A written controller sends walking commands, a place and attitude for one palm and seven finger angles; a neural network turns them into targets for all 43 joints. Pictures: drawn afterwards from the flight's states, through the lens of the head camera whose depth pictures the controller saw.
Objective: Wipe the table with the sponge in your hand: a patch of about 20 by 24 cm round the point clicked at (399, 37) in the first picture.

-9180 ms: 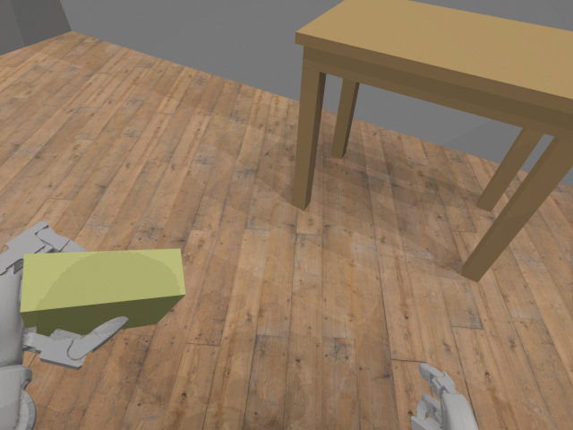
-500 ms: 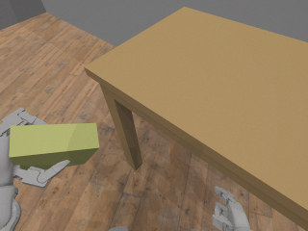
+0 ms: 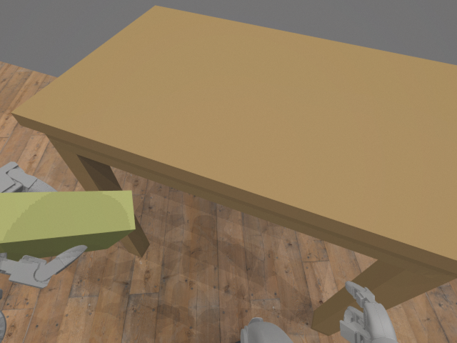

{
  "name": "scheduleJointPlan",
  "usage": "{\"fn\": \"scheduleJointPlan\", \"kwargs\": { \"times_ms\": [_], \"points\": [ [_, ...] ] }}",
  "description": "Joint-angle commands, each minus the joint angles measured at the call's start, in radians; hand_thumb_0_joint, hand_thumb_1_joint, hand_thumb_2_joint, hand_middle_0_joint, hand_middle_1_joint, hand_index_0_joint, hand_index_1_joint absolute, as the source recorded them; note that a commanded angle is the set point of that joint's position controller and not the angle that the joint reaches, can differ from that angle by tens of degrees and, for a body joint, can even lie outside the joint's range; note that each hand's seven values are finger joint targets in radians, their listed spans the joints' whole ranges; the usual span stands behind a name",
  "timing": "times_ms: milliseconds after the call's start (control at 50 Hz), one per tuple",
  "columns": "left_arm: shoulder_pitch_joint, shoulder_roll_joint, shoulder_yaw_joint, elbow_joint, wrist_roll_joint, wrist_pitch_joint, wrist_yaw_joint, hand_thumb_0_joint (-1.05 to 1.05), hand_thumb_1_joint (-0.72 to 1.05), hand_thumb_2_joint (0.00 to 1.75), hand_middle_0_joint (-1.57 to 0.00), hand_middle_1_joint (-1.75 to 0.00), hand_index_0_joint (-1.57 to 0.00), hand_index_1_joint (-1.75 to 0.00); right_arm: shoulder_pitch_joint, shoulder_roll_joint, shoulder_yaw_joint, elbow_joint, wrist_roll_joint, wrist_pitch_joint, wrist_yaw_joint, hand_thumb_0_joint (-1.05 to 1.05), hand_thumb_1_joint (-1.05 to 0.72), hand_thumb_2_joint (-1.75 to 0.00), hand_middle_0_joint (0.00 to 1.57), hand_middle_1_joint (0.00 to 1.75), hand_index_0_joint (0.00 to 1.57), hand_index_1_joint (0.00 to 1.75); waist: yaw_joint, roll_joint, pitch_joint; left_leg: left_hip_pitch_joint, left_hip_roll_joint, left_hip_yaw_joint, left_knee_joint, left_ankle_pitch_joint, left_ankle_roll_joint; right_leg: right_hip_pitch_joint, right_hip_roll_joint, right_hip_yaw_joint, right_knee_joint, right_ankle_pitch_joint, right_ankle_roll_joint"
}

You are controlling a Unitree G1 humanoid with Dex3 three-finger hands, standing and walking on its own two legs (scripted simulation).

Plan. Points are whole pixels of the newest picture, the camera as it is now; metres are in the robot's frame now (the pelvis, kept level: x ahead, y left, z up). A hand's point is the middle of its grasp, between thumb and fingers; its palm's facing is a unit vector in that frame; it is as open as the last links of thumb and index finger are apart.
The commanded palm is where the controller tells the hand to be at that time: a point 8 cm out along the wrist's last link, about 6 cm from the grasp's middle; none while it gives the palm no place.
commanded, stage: turn to face it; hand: left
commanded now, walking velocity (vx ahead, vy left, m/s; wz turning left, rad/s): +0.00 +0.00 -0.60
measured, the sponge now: (84, 225) +0.23 +0.22 +0.14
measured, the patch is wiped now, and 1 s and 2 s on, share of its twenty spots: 0.00 0.00 0.00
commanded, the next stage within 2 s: come to a stop and stand still in 1.04 s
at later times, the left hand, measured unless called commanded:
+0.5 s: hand (171, 217) +0.23 +0.09 +0.19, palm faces +0.05 -0.83 -0.55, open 9.5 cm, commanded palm +0.19 +0.16 +0.19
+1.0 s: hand (258, 248) +0.20 -0.01 +0.18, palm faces -0.10 -0.87 -0.47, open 9.5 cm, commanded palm +0.17 +0.07 +0.19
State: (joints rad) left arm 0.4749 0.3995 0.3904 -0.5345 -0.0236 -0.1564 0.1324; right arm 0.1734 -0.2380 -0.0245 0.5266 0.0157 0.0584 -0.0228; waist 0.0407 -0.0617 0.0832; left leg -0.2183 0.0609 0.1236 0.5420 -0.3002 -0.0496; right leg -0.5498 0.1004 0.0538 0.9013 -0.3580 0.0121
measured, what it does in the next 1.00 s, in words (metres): walks backwards, turning right: right foot, then left foot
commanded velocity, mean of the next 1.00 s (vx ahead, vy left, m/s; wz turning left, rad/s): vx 0.00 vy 0.00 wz -0.51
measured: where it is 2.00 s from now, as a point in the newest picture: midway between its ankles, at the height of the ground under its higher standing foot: outside the picture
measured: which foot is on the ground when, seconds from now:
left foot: down 0.00-0.16, up 0.18-0.66, down 0.68-0.96, up 0.98-1.00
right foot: up 0.00-0.12, down 0.14-0.68, up 0.70-0.94, down 0.96-1.00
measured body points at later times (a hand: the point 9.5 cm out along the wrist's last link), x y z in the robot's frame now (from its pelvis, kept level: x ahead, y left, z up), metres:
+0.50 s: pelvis -0.05 -0.06 +0.01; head +0.01 -0.09 +0.46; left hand +0.22 +0.14 +0.22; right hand +0.03 -0.36 -0.09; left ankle -0.03 +0.10 -0.67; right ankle +0.02 -0.12 -0.73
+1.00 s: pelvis -0.12 -0.07 -0.01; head -0.08 -0.11 +0.44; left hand +0.20 +0.04 +0.21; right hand -0.08 -0.32 -0.12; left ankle -0.05 +0.10 -0.71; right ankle -0.15 -0.18 -0.73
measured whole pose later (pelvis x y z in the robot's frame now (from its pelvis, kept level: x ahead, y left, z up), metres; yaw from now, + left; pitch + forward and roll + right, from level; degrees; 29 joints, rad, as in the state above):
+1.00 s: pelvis -0.12 -0.07 -0.01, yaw -33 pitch -1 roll -2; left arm 0.36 0.38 0.36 -0.53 0.00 -0.18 0.14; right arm 0.20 -0.15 0.04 0.55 0.02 -0.04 0.01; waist 0.04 0.07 0.14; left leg -0.29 0.25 0.10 0.79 -0.45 -0.10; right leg -0.33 0.00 -0.10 0.66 -0.29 -0.02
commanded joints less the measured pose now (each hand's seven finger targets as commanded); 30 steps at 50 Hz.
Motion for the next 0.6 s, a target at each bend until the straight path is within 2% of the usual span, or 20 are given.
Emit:
{"fn": "scheduleJointPlan", "kwargs": {
  "times_ms": [0,40,60,80,100,120,140,160,180,200,220,260,280,300,320,400,480,500,520,580],
  "points": [
    [-0.14,0.139,0.065,-0.308,-0.008,-0.075,0.016,0.0,0.1,1.3,-1.2,-1.6,-1.2,-1.6,-0.072,-0.09,-0.028,-0.157,0.017,-0.085,0.008,0.0,-0.9,-0.9,0.2,0.3,0.2,0.3,0.002,0.338,-0.049,-0.06,0.317,-0.012,-0.178,0.192,0.153,0.031,-0.141,-0.071,0.106,-0.095,0.043],
    [-0.141,0.111,0.035,-0.255,-0.014,-0.078,0.018,0.0,0.1,1.3,-1.2,-1.6,-1.2,-1.6,-0.028,-0.106,-0.026,-0.155,0.016,-0.112,0.011,0.0,-0.9,-0.9,0.2,0.3,0.2,0.3,-0.015,0.338,-0.038,-0.072,0.299,-0.001,-0.119,0.248,0.107,0.129,-0.121,-0.139,-0.067,-0.121,0.046],
    [-0.159,0.126,0.046,-0.231,-0.012,-0.077,0.019,0.0,0.1,1.3,-1.2,-1.6,-1.2,-1.6,-0.023,-0.114,-0.027,-0.151,0.012,-0.122,0.013,0.0,-0.9,-0.9,0.2,0.3,0.2,0.3,-0.016,0.323,-0.048,-0.073,0.298,0.001,-0.079,0.246,0.092,0.192,-0.112,-0.159,-0.144,-0.082,0.048],
    [-0.179,0.12,0.043,-0.214,-0.009,-0.077,0.019,0.0,0.1,1.3,-1.2,-1.6,-1.2,-1.6,-0.01,-0.117,-0.031,-0.148,0.011,-0.13,0.014,0.0,-0.9,-0.9,0.2,0.3,0.2,0.3,-0.016,0.282,-0.068,-0.07,0.281,0.015,-0.006,0.234,0.071,0.262,-0.096,-0.18,-0.231,-0.009,0.046],
    [-0.186,0.131,0.049,-0.192,-0.007,-0.069,0.021,0.0,0.1,1.3,-1.2,-1.6,-1.2,-1.6,-0.005,-0.12,-0.031,-0.146,0.014,-0.131,0.009,0.0,-0.9,-0.9,0.2,0.3,0.2,0.3,-0.016,0.221,-0.077,-0.067,0.249,0.028,0.093,0.216,0.05,0.309,-0.092,-0.17,-0.337,0.089,0.032],
    [-0.206,0.157,0.072,-0.185,-0.005,-0.071,0.023,0.0,0.1,1.3,-1.2,-1.6,-1.2,-1.6,0.001,-0.109,-0.031,-0.144,0.014,-0.133,0.011,0.0,-0.9,-0.9,0.2,0.3,0.2,0.3,-0.021,0.068,-0.108,-0.097,0.179,0.045,0.281,0.115,0.018,0.352,-0.178,-0.03,-0.439,0.267,-0.018],
    [-0.197,0.216,0.124,-0.165,-0.009,-0.072,0.031,0.0,0.1,1.3,-1.2,-1.6,-1.2,-1.6,-0.038,-0.073,-0.022,-0.163,0.01,-0.133,0.007,0.0,-0.9,-0.9,0.2,0.3,0.2,0.3,-0.01,-0.243,-0.131,-0.297,0.033,0.037,0.522,-0.272,-0.029,0.437,-0.373,0.335,-0.517,0.605,-0.126],
    [-0.182,0.258,0.186,-0.159,-0.024,-0.075,0.042,0.0,0.1,1.3,-1.2,-1.6,-1.2,-1.6,-0.103,-0.068,-0.009,-0.162,-0.002,-0.129,-0.002,0.0,-0.9,-0.9,0.2,0.3,0.2,0.3,0.005,-0.299,-0.151,-0.346,0.016,-0.083,0.685,-0.351,-0.036,0.407,-0.462,0.436,-0.549,0.738,-0.175],
    [-0.135,0.214,0.153,-0.154,-0.031,-0.062,0.029,0.0,0.1,1.3,-1.2,-1.6,-1.2,-1.6,-0.075,-0.078,-0.029,-0.15,0.005,-0.107,0.004,0.0,-0.9,-0.9,0.2,0.3,0.2,0.3,-0.011,-0.219,-0.204,-0.281,0.031,-0.169,0.73,-0.276,-0.029,0.375,-0.411,0.432,-0.577,0.503,-0.131],
    [-0.024,0.25,0.199,-0.165,-0.041,-0.061,0.032,0.0,0.1,1.3,-1.2,-1.6,-1.2,-1.6,-0.077,-0.071,-0.021,-0.157,0.002,-0.083,0.008,0.0,-0.9,-0.9,0.2,0.3,0.2,0.3,-0.003,-0.1,-0.213,-0.33,0.031,-0.168,0.732,-0.237,-0.032,0.427,-0.41,0.462,-0.555,0.435,-0.151],
    [0.032,0.221,0.196,-0.201,-0.056,-0.074,0.028,0.0,0.1,1.3,-1.2,-1.6,-1.2,-1.6,-0.091,-0.044,0.0,-0.149,-0.003,-0.062,0.018,0.0,-0.9,-0.9,0.2,0.3,0.2,0.3,-0.002,0.002,-0.257,-0.364,0.03,-0.18,0.758,-0.168,-0.037,0.482,-0.374,0.397,-0.508,0.426,-0.168],
    [0.069,0.198,0.201,-0.257,-0.062,-0.098,0.027,0.0,0.1,1.3,-1.2,-1.6,-1.2,-1.6,-0.106,-0.039,0.005,-0.137,-0.008,-0.036,0.03,0.0,-0.9,-0.9,0.2,0.3,0.2,0.3,-0.015,0.034,-0.29,-0.397,0.026,-0.169,0.736,-0.121,-0.045,0.54,-0.338,0.311,-0.487,0.487,-0.163],
    [0.07,0.195,0.201,-0.272,-0.062,-0.106,0.029,0.0,0.1,1.3,-1.2,-1.6,-1.2,-1.6,-0.103,-0.045,0.0,-0.135,-0.01,-0.026,0.034,0.0,-0.9,-0.9,0.2,0.3,0.2,0.3,-0.021,0.017,-0.303,-0.399,0.023,-0.165,0.71,-0.112,-0.047,0.557,-0.331,0.289,-0.496,0.493,-0.157],
    [0.088,0.223,0.223,-0.281,-0.065,-0.11,0.035,0.0,0.1,1.3,-1.2,-1.6,-1.2,-1.6,-0.108,-0.051,-0.003,-0.134,-0.009,-0.02,0.032,0.0,-0.9,-0.9,0.2,0.3,0.2,0.3,-0.013,0.0,-0.331,-0.368,0.018,-0.169,0.642,-0.142,-0.044,0.557,-0.32,0.306,-0.498,0.478,-0.161],
    [0.103,0.208,0.218,-0.291,-0.067,-0.118,0.033,0.0,0.1,1.3,-1.2,-1.6,-1.2,-1.6,-0.098,-0.063,-0.014,-0.136,-0.012,-0.017,0.032,0.0,-0.9,-0.9,0.2,0.3,0.2,0.3,-0.018,0.012,-0.336,-0.359,0.01,-0.155,0.599,-0.137,-0.043,0.564,-0.321,0.303,-0.526,0.459,-0.155],
    [0.123,0.21,0.212,-0.246,-0.062,-0.109,0.043,0.0,0.1,1.3,-1.2,-1.6,-1.2,-1.6,-0.108,-0.076,-0.027,-0.122,-0.005,-0.019,0.024,0.0,-0.9,-0.9,0.2,0.3,0.2,0.3,-0.007,-0.007,-0.302,-0.276,-0.012,-0.145,0.411,-0.178,-0.033,0.497,-0.315,0.378,-0.578,0.379,-0.157],
    [0.081,0.176,0.163,-0.196,-0.049,-0.091,0.036,0.0,0.1,1.3,-1.2,-1.6,-1.2,-1.6,-0.096,-0.088,-0.028,-0.13,0.0,-0.005,0.025,0.0,-0.9,-0.9,0.2,0.3,0.2,0.3,-0.005,-0.057,-0.269,-0.184,-0.04,-0.122,0.285,-0.184,-0.021,0.389,-0.298,0.402,-0.637,0.212,-0.154],
    [0.075,0.181,0.164,-0.177,-0.048,-0.082,0.038,0.0,0.1,1.3,-1.2,-1.6,-1.2,-1.6,-0.1,-0.09,-0.024,-0.126,0.007,0.0,0.025,0.0,-0.9,-0.9,0.2,0.3,0.2,0.3,0.005,-0.069,-0.266,-0.145,-0.047,-0.119,0.233,-0.204,-0.013,0.356,-0.285,0.416,-0.639,0.193,-0.16],
    [0.075,0.157,0.138,-0.154,-0.044,-0.076,0.03,0.0,0.1,1.3,-1.2,-1.6,-1.2,-1.6,-0.094,-0.09,-0.023,-0.132,0.005,0.007,0.026,0.0,-0.9,-0.9,0.2,0.3,0.2,0.3,0.001,-0.081,-0.25,-0.116,-0.059,-0.102,0.213,-0.2,-0.008,0.316,-0.275,0.411,-0.663,0.138,-0.147],
    [-0.007,0.154,0.102,-0.181,-0.03,-0.073,0.018,0.0,0.1,1.3,-1.2,-1.6,-1.2,-1.6,-0.082,-0.1,-0.027,-0.139,0.003,0.016,0.028,0.0,-0.9,-0.9,0.2,0.3,0.2,0.3,-0.006,-0.066,-0.241,-0.015,-0.071,-0.08,0.062,-0.203,0.014,0.252,-0.244,0.413,-0.698,0.047,-0.11]
  ]
}}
